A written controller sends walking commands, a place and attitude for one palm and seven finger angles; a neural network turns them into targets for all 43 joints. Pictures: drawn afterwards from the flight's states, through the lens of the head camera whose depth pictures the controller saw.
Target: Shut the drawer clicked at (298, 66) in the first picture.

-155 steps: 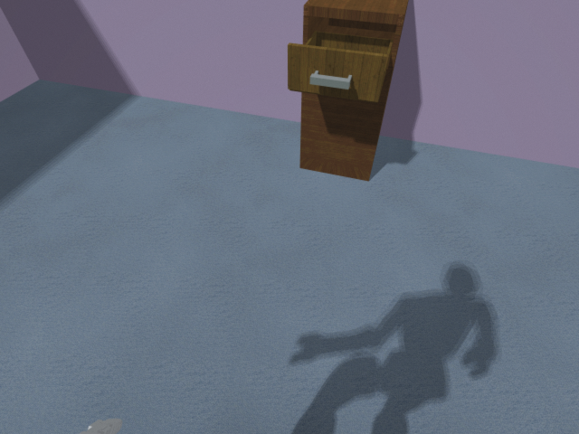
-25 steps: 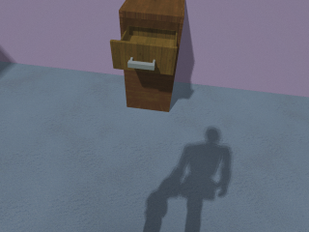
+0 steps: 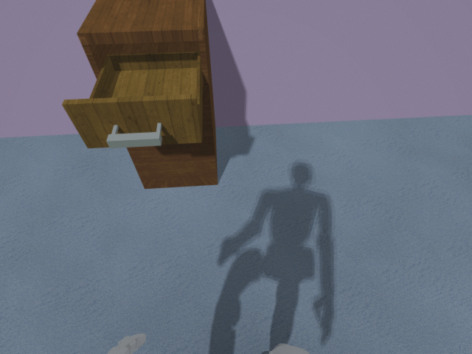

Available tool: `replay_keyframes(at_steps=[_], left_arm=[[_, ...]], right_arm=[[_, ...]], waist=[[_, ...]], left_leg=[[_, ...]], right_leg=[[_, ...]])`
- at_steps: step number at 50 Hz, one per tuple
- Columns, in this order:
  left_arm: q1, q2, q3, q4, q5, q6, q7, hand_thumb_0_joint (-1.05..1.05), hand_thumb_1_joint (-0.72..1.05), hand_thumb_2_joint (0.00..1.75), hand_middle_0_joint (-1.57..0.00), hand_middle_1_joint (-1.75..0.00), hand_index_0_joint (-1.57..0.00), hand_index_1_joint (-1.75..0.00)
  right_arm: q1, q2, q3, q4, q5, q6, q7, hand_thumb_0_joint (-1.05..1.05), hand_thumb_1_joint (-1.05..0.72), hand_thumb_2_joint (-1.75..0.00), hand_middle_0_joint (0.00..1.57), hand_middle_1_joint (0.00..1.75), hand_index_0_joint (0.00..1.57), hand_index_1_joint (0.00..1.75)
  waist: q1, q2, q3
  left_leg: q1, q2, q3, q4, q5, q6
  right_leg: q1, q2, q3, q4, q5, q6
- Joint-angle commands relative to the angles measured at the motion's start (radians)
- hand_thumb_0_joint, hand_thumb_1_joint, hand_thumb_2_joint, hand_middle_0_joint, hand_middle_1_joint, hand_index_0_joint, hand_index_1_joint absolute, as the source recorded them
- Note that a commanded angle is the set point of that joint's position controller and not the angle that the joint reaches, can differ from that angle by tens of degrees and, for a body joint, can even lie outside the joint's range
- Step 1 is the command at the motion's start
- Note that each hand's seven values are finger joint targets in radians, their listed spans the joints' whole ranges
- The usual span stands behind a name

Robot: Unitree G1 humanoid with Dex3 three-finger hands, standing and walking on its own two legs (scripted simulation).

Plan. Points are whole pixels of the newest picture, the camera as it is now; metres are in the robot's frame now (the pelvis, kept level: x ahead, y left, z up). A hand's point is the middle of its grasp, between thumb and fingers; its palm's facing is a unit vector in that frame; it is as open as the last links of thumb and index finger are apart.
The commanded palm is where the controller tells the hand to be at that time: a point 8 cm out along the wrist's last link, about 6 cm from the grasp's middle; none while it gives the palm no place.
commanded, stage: take the last steps up to it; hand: left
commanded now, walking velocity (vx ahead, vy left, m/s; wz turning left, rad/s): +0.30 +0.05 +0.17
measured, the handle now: (136, 133) +0.65 +0.27 -0.06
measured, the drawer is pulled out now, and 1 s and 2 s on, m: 0.29 0.29 0.29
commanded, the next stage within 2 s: come to a stop and stand still in 0.96 s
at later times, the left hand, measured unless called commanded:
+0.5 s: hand out of the picture +0.10 +0.22 -0.18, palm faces +0.13 -0.98 -0.12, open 7.4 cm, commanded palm none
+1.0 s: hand (158, 228) +0.41 +0.19 -0.15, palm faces +0.06 -0.98 -0.20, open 7.4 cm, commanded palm none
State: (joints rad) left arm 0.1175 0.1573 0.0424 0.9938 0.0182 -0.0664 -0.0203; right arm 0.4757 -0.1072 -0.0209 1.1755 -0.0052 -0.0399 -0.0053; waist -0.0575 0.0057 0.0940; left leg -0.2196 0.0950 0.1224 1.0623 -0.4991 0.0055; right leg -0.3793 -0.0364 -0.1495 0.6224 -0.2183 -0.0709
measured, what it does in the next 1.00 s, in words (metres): walks ahead: left foot, then right foot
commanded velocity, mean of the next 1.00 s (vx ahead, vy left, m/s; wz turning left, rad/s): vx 0.26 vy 0.01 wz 0.04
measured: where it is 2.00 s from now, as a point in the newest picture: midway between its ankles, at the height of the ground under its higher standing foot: (229, 314)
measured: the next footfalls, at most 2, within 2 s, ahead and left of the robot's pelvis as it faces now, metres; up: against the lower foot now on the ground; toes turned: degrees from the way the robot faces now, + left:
left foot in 0.38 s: +0.22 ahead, +0.15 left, +0.00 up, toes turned +13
right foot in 0.92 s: +0.44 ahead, -0.07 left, +0.00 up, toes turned -5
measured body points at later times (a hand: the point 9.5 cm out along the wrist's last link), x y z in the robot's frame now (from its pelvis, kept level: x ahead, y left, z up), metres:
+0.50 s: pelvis +0.16 +0.06 +0.01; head +0.16 +0.09 +0.46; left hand +0.10 +0.27 -0.16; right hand +0.24 -0.17 -0.12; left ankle +0.18 +0.14 -0.72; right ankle +0.10 -0.07 -0.65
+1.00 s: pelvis +0.32 +0.02 +0.00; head +0.34 +0.00 +0.45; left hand +0.41 +0.25 -0.13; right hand +0.23 -0.18 -0.16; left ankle +0.20 +0.13 -0.68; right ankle +0.40 -0.06 -0.72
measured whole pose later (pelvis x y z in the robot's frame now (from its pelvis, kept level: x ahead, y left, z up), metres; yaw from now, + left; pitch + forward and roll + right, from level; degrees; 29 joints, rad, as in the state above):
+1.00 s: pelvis +0.32 +0.02 +0.00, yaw +4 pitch -2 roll +1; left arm 0.14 0.14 0.04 1.01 0.02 -0.07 0.00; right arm 0.44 -0.11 -0.03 1.17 -0.01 -0.02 -0.01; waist -0.05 0.04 0.07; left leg -0.20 0.05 0.09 0.94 -0.52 0.01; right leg -0.36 -0.05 -0.16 0.62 -0.22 -0.06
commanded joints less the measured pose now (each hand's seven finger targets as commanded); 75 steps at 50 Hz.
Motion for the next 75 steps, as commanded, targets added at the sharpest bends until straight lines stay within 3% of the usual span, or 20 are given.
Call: replay_keyframes(at_steps=[1,5,14,17,18,20,21,27,41,44,45,47,48,51,56,65,66,68,71,75], left_arm=[[0.188,0.131,0.031,0.021,-0.006,0.000,0.037,0.00,0.90,0.90,-0.20,-0.30,-0.20,-0.30],[0.177,0.078,0.022,0.025,0.008,-0.012,0.042,0.00,0.90,0.90,-0.20,-0.30,-0.20,-0.30],[0.254,0.146,0.033,0.061,0.013,-0.003,0.031,0.00,0.90,0.90,-0.20,-0.30,-0.20,-0.30],[0.256,0.152,0.036,0.071,0.009,0.007,0.030,0.00,0.90,0.90,-0.20,-0.30,-0.20,-0.30],[0.252,0.139,0.032,0.069,0.005,0.011,0.028,0.00,0.90,0.90,-0.20,-0.30,-0.20,-0.30],[0.237,0.057,0.012,0.013,-0.002,0.012,0.017,0.00,0.90,0.90,-0.20,-0.30,-0.20,-0.30],[0.179,0.097,0.020,-0.004,0.007,0.013,0.022,0.00,0.90,0.90,-0.20,-0.30,-0.20,-0.30],[0.250,0.039,0.020,0.065,0.011,0.037,0.008,0.00,0.90,0.90,-0.20,-0.30,-0.20,-0.30],[0.002,0.031,0.013,-0.033,0.006,0.038,0.011,0.00,0.90,0.90,-0.20,-0.30,-0.20,-0.30],[0.144,0.052,0.023,0.010,0.010,0.024,0.013,0.00,0.90,0.90,-0.20,-0.30,-0.20,-0.30],[0.254,0.101,0.035,0.043,0.013,0.013,0.020,0.00,0.90,0.90,-0.20,-0.30,-0.20,-0.30],[0.438,0.246,0.063,0.084,0.000,0.000,0.033,0.00,0.90,0.90,-0.20,-0.30,-0.20,-0.30],[0.385,0.222,0.056,0.073,-0.006,0.006,0.039,0.00,0.90,0.90,-0.20,-0.30,-0.20,-0.30],[0.190,0.111,0.031,0.029,-0.007,0.006,0.047,0.00,0.90,0.90,-0.20,-0.30,-0.20,-0.30],[0.144,0.062,0.008,0.016,0.006,0.009,0.055,0.00,0.90,0.90,-0.20,-0.30,-0.20,-0.30],[0.155,0.157,0.033,0.030,0.004,0.059,0.061,0.00,0.90,0.90,-0.20,-0.30,-0.20,-0.30],[0.159,0.140,0.029,0.030,0.000,0.065,0.061,0.00,0.90,0.90,-0.20,-0.30,-0.20,-0.30],[0.217,0.063,0.012,0.028,-0.009,0.074,0.061,0.00,0.90,0.90,-0.20,-0.30,-0.20,-0.30],[0.224,0.066,0.003,0.053,-0.002,0.093,0.059,0.00,0.90,0.90,-0.20,-0.30,-0.20,-0.30],[0.250,0.064,0.001,0.075,0.003,0.096,0.048,0.00,0.90,0.90,-0.20,-0.30,-0.20,-0.30]], right_arm=[[-0.069,-0.070,-0.026,-0.099,-0.008,-0.009,-0.013,0.00,-0.90,-0.90,0.20,0.30,0.20,0.30],[0.004,-0.034,-0.033,-0.078,-0.019,0.024,-0.002,0.00,-0.90,-0.90,0.20,0.30,0.20,0.30],[-0.250,-0.079,-0.035,-0.185,-0.018,0.001,0.030,0.00,-0.90,-0.90,0.20,0.30,0.20,0.30],[-0.186,-0.099,-0.036,-0.170,-0.020,-0.011,0.026,0.00,-0.90,-0.90,0.20,0.30,0.20,0.30],[-0.093,-0.131,-0.042,-0.142,-0.022,-0.017,0.020,0.00,-0.90,-0.90,0.20,0.30,0.20,0.30],[0.109,-0.310,-0.078,-0.110,-0.026,-0.019,-0.001,0.00,-0.90,-0.90,0.20,0.30,0.20,0.30],[0.086,-0.294,-0.071,-0.113,-0.023,-0.009,-0.009,0.00,-0.90,-0.90,0.20,0.30,0.20,0.30],[-0.089,-0.143,-0.027,-0.139,-0.008,-0.048,-0.025,0.00,-0.90,-0.90,0.20,0.30,0.20,0.30],[0.038,-0.133,-0.038,-0.044,-0.021,-0.030,-0.024,0.00,-0.90,-0.90,0.20,0.30,0.20,0.30],[0.011,-0.137,-0.037,-0.044,-0.017,-0.024,-0.024,0.00,-0.90,-0.90,0.20,0.30,0.20,0.30],[0.009,-0.123,-0.035,-0.043,-0.010,-0.028,-0.019,0.00,-0.90,-0.90,0.20,0.30,0.20,0.30],[0.025,-0.082,-0.025,-0.089,0.003,-0.026,-0.014,0.00,-0.90,-0.90,0.20,0.30,0.20,0.30],[-0.011,-0.093,-0.032,-0.090,-0.002,-0.017,-0.018,0.00,-0.90,-0.90,0.20,0.30,0.20,0.30],[-0.058,-0.059,-0.034,-0.082,-0.013,0.007,-0.009,0.00,-0.90,-0.90,0.20,0.30,0.20,0.30],[-0.026,-0.009,-0.015,-0.064,-0.010,0.044,-0.014,0.00,-0.90,-0.90,0.20,0.30,0.20,0.30],[-0.144,-0.090,-0.030,-0.131,-0.001,0.059,-0.016,0.00,-0.90,-0.90,0.20,0.30,0.20,0.30],[-0.127,-0.108,-0.029,-0.127,-0.003,0.051,-0.017,0.00,-0.90,-0.90,0.20,0.30,0.20,0.30],[-0.163,-0.190,-0.034,-0.156,-0.011,0.034,-0.026,0.00,-0.90,-0.90,0.20,0.30,0.20,0.30],[-0.259,-0.181,-0.028,-0.174,-0.011,0.032,-0.043,0.00,-0.90,-0.90,0.20,0.30,0.20,0.30],[-0.293,-0.187,-0.031,-0.174,-0.011,0.037,-0.048,0.00,-0.90,-0.90,0.20,0.30,0.20,0.30]], waist=[[0.066,-0.026,-0.062],[0.013,-0.123,-0.061],[0.085,-0.135,0.009],[0.048,-0.066,-0.008],[0.007,0.012,-0.048],[-0.047,0.384,-0.138],[-0.052,0.258,-0.098],[0.062,0.073,-0.048],[0.010,0.125,0.051],[0.082,0.055,-0.021],[0.131,-0.037,-0.089],[0.156,-0.302,-0.242],[0.147,-0.168,-0.186],[0.073,-0.121,-0.039],[0.022,-0.090,-0.045],[0.047,-0.148,-0.089],[0.043,-0.089,-0.092],[0.081,0.155,-0.113],[0.087,0.215,-0.061],[0.084,0.120,-0.098]], left_leg=[[-0.312,0.065,-0.107,0.195,0.129,-0.001],[-0.249,0.055,-0.070,0.030,0.218,-0.027],[-0.238,0.020,-0.021,-0.371,0.228,-0.016],[-0.037,-0.024,0.031,-0.521,0.257,-0.003],[0.111,-0.026,0.008,-0.586,0.268,0.008],[0.342,0.338,-0.509,-0.801,0.299,0.176],[0.282,0.360,-0.524,-0.827,0.230,0.221],[0.101,0.183,-0.170,-0.871,0.510,0.132],[0.171,0.185,-0.117,-0.817,0.616,0.167],[0.095,0.138,-0.069,-0.641,0.613,0.122],[0.012,0.098,-0.042,-0.485,0.585,0.086],[-0.291,-0.084,0.008,0.024,-0.101,0.011],[-0.315,-0.044,-0.085,0.131,-0.085,0.017],[-0.287,0.035,-0.114,0.139,0.107,0.008],[-0.132,0.009,-0.077,-0.149,0.176,-0.040],[0.011,-0.041,-0.070,-0.548,0.292,-0.046],[0.072,-0.020,-0.090,-0.622,0.407,-0.034],[0.039,0.195,-0.279,-0.718,0.780,0.073],[-0.073,0.208,-0.299,-0.833,0.619,0.142],[0.007,0.192,-0.258,-0.803,0.562,0.159]], right_leg=[[0.206,-0.312,0.278,-0.358,0.368,-0.111],[0.104,-0.241,0.124,-0.405,0.285,-0.078],[0.198,-0.275,0.158,-0.418,0.013,-0.081],[0.151,-0.241,0.109,-0.301,0.025,-0.045],[0.096,-0.185,0.059,-0.153,0.033,-0.016],[-0.222,0.016,-0.033,0.400,-0.382,0.065],[-0.272,-0.024,0.064,0.539,-0.380,0.046],[-0.196,-0.090,0.115,0.544,-0.031,0.081],[-0.146,-0.056,0.037,0.055,-0.029,0.065],[0.136,-0.001,-0.001,-0.102,0.055,0.046],[0.320,-0.036,0.056,-0.138,0.111,0.031],[0.571,-0.429,0.539,-0.300,0.364,-0.144],[0.483,-0.418,0.493,-0.323,0.319,-0.174],[0.172,-0.326,0.326,-0.408,0.109,-0.106],[0.037,-0.238,0.129,-0.398,0.378,-0.080],[0.107,-0.229,0.174,-0.254,0.303,-0.064],[0.081,-0.190,0.158,-0.201,0.242,-0.029],[0.096,-0.047,0.056,-0.090,-0.054,0.063],[0.118,-0.019,0.095,0.098,-0.249,0.078],[0.065,-0.011,0.136,0.162,-0.227,0.080]])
